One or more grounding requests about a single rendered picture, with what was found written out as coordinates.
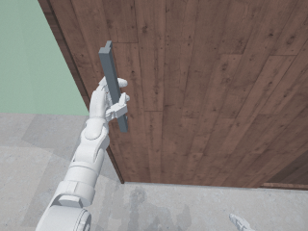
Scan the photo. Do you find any right robot hand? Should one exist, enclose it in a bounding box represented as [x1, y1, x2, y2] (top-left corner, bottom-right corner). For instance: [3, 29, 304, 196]
[229, 214, 255, 231]

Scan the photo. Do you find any left robot hand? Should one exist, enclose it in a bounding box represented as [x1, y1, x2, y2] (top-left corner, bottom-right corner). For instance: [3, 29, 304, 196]
[89, 76, 130, 124]

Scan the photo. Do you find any wardrobe door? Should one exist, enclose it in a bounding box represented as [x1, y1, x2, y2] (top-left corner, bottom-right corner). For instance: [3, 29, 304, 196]
[49, 0, 308, 189]
[266, 150, 308, 185]

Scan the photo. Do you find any handle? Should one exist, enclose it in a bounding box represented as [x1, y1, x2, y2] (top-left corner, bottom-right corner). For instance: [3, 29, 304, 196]
[98, 40, 128, 133]

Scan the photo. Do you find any left robot upper arm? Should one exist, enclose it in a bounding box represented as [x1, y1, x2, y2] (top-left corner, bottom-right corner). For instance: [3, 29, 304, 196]
[38, 205, 91, 231]

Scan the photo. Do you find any robot left forearm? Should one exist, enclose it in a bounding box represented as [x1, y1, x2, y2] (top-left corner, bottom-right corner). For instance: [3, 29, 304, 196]
[35, 117, 110, 231]

